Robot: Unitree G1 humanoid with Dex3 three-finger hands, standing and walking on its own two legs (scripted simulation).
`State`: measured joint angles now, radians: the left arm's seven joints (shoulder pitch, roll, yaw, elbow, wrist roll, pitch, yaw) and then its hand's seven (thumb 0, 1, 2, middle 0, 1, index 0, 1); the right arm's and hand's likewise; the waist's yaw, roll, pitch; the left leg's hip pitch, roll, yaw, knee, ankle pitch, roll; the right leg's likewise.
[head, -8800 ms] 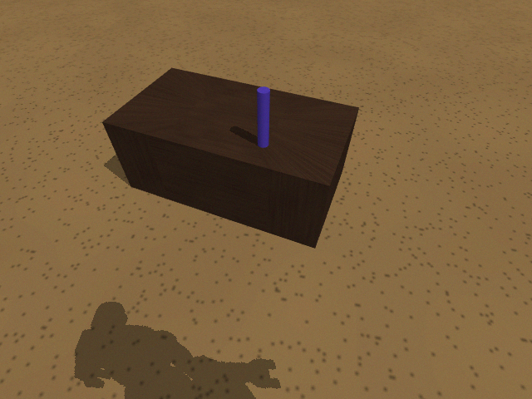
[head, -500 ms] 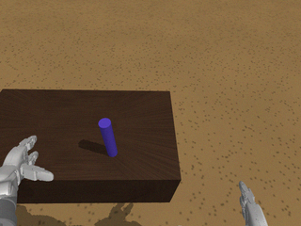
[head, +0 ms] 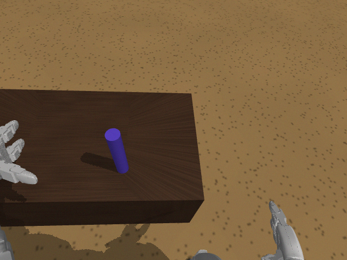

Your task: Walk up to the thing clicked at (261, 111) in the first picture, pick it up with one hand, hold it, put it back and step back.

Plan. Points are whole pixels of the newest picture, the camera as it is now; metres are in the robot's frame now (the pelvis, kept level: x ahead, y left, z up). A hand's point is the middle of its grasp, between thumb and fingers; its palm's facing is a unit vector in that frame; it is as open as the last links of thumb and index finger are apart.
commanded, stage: go down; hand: left
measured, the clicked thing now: (118, 153) +0.48 +0.16 -0.20
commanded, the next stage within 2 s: approach in 0.70 s
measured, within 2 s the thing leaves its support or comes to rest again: neither
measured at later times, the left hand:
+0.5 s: hand (21, 143) +0.39 +0.34 +0.04, palm faces +0.11 -0.99 -0.08, open 17.5 cm
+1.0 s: hand (22, 136) +0.40 +0.34 +0.04, palm faces +0.11 -0.99 -0.02, open 17.3 cm
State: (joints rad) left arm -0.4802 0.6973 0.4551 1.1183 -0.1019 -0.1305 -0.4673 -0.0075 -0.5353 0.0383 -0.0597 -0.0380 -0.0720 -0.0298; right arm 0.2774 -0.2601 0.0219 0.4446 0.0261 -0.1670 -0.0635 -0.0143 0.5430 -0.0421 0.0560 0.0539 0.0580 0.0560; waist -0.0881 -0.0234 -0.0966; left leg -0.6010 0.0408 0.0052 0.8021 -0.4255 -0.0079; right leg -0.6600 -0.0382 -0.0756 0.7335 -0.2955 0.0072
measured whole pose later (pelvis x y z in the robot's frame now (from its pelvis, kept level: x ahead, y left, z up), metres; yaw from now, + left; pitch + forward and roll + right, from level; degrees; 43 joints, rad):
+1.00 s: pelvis -0.01 +0.01 -0.02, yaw -1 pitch +17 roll -3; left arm -0.64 0.78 0.52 1.20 -0.16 -0.22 -0.52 -0.01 -0.48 0.04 -0.05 -0.04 -0.05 -0.04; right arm 0.31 -0.28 0.02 0.32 0.01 -0.18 -0.04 -0.01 0.55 -0.04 0.05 0.05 0.06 0.06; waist -0.13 -0.02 -0.13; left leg -0.78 0.05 0.00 0.97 -0.49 0.01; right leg -0.82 -0.04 -0.07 0.87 -0.34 0.02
